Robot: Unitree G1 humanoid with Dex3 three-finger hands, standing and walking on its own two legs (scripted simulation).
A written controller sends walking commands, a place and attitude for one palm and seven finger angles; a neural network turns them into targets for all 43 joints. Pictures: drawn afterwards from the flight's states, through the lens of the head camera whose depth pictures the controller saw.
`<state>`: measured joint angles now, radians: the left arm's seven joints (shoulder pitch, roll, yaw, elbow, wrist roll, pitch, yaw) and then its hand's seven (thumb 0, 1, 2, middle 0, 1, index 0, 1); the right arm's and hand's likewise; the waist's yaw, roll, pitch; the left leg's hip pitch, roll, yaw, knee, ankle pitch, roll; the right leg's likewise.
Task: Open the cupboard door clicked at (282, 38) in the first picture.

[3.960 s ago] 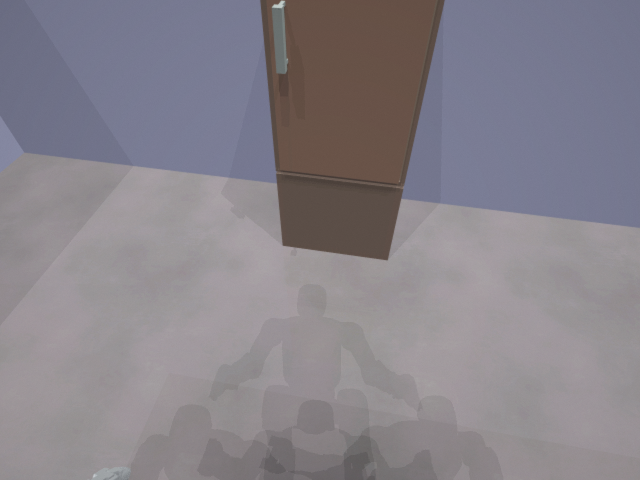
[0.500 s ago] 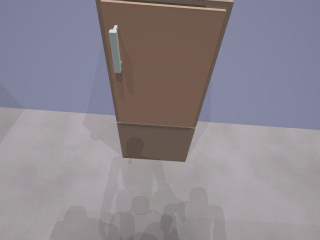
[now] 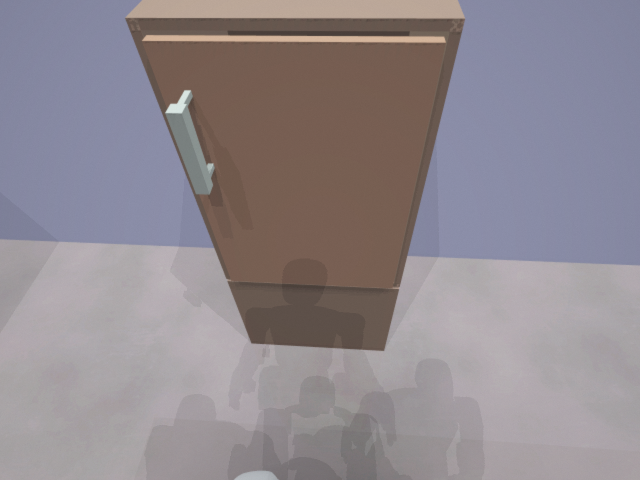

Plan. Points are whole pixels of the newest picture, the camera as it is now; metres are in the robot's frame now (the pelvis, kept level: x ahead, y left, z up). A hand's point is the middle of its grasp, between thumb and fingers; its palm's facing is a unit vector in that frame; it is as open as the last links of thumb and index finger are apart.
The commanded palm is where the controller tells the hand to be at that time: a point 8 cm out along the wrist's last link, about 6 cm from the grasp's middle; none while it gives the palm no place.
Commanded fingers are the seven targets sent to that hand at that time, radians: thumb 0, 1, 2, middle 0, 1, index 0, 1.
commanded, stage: come to a stop and stand still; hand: left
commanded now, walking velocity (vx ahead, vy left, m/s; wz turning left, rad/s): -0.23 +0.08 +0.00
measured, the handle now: (195, 144) +0.57 +0.23 +0.10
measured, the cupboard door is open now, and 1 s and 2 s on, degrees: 0 0 0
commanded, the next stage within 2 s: look again from close up in 1.74 s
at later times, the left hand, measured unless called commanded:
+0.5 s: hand out of the picture +0.03 +0.22 -0.18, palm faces +0.02 -0.97 -0.22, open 7.4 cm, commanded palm none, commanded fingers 0.00 0.90 0.90 -0.20 -0.30 -0.20 -0.30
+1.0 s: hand out of the picture +0.04 +0.17 -0.17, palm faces -0.03 -0.97 -0.24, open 7.3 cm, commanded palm none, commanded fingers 0.00 0.90 0.90 -0.20 -0.30 -0.20 -0.30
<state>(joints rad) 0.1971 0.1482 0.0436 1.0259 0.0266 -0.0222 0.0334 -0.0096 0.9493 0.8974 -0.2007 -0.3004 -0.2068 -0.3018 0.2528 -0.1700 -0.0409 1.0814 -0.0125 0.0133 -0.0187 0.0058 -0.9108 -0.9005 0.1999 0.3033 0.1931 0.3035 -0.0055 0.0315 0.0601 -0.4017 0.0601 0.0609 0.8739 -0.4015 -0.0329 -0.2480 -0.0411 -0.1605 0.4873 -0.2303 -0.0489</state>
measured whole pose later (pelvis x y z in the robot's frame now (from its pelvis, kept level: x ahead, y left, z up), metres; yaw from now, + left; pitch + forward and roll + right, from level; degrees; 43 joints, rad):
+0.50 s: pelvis +0.00 +0.03 +0.00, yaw -1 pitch +0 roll -1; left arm 0.24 0.21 0.04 1.03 0.02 0.05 0.02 0.01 0.91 0.90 -0.20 -0.30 -0.20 -0.30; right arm 0.14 -0.14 -0.02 0.99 -0.02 0.00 -0.02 0.00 -0.91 -0.90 0.21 0.30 0.20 0.30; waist 0.01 -0.01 0.06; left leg -0.29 0.04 0.10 0.47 -0.18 0.03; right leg -0.29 -0.04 -0.01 0.77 -0.46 0.03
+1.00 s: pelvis +0.00 -0.01 -0.01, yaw +0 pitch -1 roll +1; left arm 0.26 0.17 0.00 1.02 0.02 0.00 0.02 0.01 0.91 0.90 -0.20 -0.30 -0.21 -0.30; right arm 0.35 -0.17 -0.01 1.06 -0.03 0.00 -0.01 0.01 -0.91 -0.90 0.20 0.30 0.19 0.30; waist -0.04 0.03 0.03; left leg -0.31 0.07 0.07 0.55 -0.22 -0.03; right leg -0.21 -0.02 0.00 0.60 -0.38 0.00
